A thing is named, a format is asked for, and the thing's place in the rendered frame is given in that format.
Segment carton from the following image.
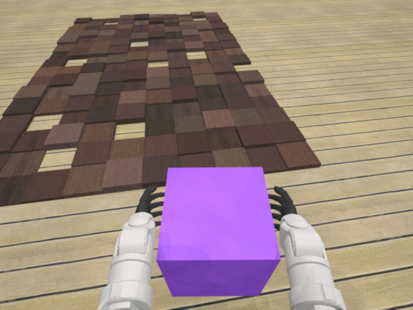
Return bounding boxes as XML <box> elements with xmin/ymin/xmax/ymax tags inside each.
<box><xmin>156</xmin><ymin>167</ymin><xmax>281</xmax><ymax>296</ymax></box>

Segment robot right hand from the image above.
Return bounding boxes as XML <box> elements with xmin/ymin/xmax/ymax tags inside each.
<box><xmin>268</xmin><ymin>186</ymin><xmax>297</xmax><ymax>230</ymax></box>

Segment right robot forearm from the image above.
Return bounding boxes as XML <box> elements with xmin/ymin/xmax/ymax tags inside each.
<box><xmin>279</xmin><ymin>214</ymin><xmax>347</xmax><ymax>310</ymax></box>

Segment left robot forearm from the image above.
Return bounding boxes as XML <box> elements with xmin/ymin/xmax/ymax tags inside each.
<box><xmin>97</xmin><ymin>212</ymin><xmax>156</xmax><ymax>310</ymax></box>

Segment robot left hand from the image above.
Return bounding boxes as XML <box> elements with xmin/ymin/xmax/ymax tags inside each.
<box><xmin>135</xmin><ymin>185</ymin><xmax>165</xmax><ymax>227</ymax></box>

